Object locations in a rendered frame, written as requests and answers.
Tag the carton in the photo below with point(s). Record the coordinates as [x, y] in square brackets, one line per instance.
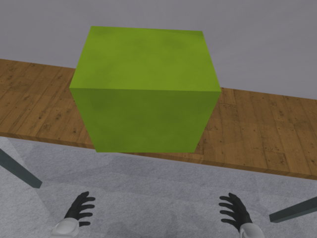
[141, 90]

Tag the robot left forearm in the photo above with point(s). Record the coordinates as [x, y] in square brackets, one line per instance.
[66, 228]

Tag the table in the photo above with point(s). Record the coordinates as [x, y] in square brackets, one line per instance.
[252, 131]

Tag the robot right forearm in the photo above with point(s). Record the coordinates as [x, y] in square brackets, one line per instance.
[250, 230]

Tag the left robot hand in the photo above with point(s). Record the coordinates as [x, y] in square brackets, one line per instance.
[77, 207]

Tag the right robot hand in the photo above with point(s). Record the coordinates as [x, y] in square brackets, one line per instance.
[239, 214]

